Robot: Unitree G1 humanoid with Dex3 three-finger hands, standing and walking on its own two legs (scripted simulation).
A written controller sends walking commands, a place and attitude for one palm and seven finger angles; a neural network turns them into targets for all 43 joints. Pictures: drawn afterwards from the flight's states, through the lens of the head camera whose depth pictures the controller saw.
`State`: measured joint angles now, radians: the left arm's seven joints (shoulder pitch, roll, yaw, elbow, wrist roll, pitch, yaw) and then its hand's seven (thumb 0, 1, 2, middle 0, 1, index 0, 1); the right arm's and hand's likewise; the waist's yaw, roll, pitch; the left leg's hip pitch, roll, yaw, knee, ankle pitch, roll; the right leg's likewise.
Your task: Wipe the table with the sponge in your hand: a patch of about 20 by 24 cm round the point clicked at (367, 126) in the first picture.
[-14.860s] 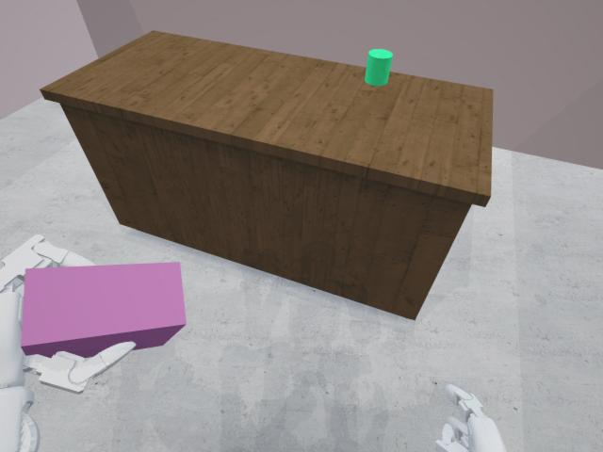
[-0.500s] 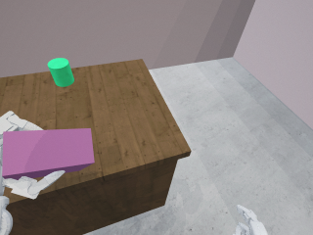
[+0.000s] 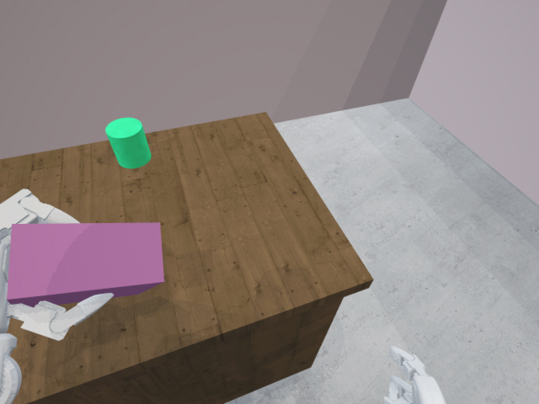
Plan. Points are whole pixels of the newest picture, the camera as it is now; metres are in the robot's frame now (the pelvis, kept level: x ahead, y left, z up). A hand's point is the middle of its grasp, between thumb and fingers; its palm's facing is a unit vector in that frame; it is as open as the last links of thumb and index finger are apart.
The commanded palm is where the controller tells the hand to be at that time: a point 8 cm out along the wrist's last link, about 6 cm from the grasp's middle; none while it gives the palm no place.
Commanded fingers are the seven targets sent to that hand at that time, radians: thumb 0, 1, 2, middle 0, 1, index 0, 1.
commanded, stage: come to a stop and stand still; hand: left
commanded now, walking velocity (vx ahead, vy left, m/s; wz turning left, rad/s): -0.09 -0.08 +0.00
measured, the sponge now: (109, 264) +0.23 +0.20 +0.16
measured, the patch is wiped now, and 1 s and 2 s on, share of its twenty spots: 0.00 0.00 0.00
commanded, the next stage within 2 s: look again from close up in 1.30 s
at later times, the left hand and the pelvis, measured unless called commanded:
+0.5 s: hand (13, 208) +0.25 +0.28 +0.23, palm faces +0.51 -0.76 -0.42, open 10.0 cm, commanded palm +0.16 +0.26 +0.19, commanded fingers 0.00 0.10 1.30 -1.20 -1.60 -1.20 -1.60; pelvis +0.00 -0.01 +0.01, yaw -1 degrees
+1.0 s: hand (17, 299) +0.18 +0.26 +0.17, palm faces +0.44 -0.84 -0.32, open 10.0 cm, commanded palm +0.12 +0.29 +0.19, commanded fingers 0.00 0.10 1.30 -1.20 -1.60 -1.20 -1.60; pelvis -0.03 +0.00 +0.01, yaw +2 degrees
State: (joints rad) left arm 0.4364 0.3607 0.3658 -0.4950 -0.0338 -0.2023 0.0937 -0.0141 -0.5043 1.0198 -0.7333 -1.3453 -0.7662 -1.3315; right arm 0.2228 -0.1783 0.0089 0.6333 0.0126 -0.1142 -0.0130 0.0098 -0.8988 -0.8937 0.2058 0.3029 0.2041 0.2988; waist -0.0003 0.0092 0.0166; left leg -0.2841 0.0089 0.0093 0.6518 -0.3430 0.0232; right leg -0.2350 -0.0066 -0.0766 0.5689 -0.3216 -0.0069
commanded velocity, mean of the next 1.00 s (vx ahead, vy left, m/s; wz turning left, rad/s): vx -0.02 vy -0.02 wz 0.00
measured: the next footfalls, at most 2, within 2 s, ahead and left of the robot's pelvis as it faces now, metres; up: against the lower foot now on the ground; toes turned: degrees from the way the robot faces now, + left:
none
